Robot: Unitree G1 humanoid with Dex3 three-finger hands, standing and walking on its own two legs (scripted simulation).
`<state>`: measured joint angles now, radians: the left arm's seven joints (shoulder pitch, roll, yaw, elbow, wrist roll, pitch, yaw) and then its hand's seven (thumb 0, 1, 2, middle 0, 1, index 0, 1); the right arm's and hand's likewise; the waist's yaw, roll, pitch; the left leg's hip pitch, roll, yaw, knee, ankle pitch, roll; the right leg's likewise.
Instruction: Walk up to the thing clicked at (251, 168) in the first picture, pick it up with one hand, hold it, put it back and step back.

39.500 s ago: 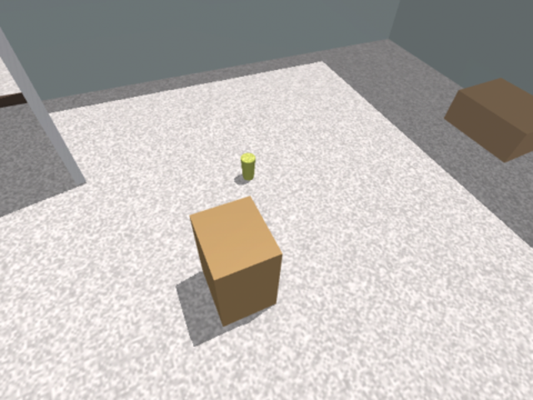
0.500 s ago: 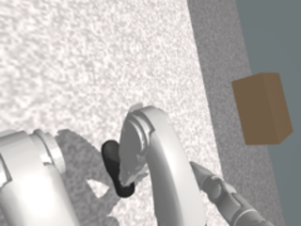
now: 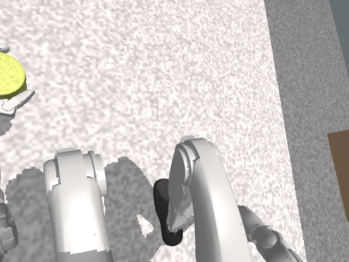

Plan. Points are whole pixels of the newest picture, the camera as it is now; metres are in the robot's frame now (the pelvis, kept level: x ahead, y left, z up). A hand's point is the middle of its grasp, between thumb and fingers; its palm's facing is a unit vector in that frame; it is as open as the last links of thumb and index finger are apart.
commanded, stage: settle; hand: left
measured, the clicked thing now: (4, 86) +0.45 +0.29 -0.13
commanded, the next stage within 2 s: lift in 1.14 s
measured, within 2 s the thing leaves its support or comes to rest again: neither
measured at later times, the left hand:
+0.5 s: hand out of the picture +0.46 +0.28 -0.02, palm faces +0.25 -0.97 -0.07, open 10.0 cm
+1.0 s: hand (0, 40) +0.46 +0.27 +0.01, palm faces +0.27 -0.96 -0.05, open 10.0 cm
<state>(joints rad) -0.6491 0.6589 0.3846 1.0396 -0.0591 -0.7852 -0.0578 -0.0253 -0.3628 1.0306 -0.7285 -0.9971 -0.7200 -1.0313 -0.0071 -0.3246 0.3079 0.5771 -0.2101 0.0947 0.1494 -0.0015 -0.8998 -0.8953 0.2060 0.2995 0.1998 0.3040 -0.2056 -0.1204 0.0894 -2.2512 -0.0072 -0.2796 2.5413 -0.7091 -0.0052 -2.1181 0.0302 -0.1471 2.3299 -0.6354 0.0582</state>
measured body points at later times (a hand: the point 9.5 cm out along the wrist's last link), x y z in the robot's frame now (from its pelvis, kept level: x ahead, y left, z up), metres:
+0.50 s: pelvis +0.01 -0.02 +0.03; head +0.21 +0.09 +0.41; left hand +0.44 +0.33 -0.01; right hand +0.17 -0.26 -0.08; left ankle +0.08 +0.12 -0.28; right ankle +0.13 -0.14 -0.28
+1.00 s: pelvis +0.01 -0.02 +0.05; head +0.21 +0.07 +0.44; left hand +0.44 +0.32 +0.02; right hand +0.16 -0.27 -0.06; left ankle +0.08 +0.12 -0.28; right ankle +0.13 -0.14 -0.28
